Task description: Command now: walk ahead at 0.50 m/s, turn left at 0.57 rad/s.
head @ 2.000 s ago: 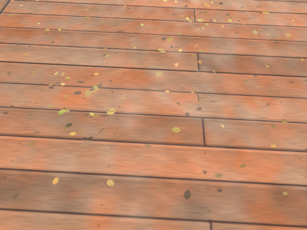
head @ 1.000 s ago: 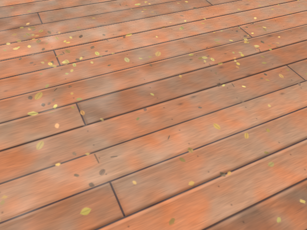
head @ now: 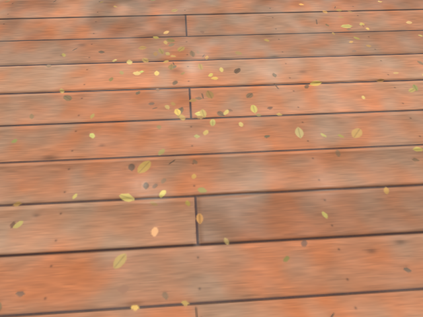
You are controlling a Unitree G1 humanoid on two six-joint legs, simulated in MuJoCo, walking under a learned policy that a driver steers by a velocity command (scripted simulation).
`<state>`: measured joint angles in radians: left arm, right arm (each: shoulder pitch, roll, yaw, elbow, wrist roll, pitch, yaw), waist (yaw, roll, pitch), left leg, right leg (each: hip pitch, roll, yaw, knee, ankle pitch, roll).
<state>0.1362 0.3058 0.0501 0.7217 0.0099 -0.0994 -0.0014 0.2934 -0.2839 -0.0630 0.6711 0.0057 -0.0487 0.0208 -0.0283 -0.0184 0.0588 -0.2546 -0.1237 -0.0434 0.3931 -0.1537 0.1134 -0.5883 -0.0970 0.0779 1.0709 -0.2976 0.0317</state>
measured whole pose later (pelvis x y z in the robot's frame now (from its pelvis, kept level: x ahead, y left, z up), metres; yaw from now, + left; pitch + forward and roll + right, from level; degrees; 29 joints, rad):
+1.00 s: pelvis +0.51 +0.11 +0.00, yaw +27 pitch +0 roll +1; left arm 0.22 0.32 0.05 0.83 -0.03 -0.06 -0.01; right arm 0.26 -0.26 -0.06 0.69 -0.01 -0.07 0.03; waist -0.01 -0.04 0.05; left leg -0.21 -0.06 0.09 0.38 -0.18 0.08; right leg -0.57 -0.12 0.05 1.13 -0.27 0.00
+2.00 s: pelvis +1.08 +0.27 +0.00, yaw -8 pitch +1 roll +1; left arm 0.27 0.32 0.08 0.68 -0.03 -0.01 0.00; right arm 0.25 -0.26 -0.06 0.75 -0.01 -0.10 0.00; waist -0.02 -0.06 0.02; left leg -0.23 -0.02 0.07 0.41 -0.20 0.02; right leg -0.57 -0.04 0.06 1.17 -0.32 0.00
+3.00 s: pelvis +1.63 +0.13 -0.01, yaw -10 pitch +2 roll +0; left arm 0.24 0.29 0.04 0.75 0.00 -0.10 0.00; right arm 0.21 -0.30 -0.06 0.72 0.01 -0.06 0.04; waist -0.01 -0.01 0.05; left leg -0.39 -0.10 -0.01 0.51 -0.16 0.09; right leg -0.39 -0.01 0.04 1.20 -0.39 -0.01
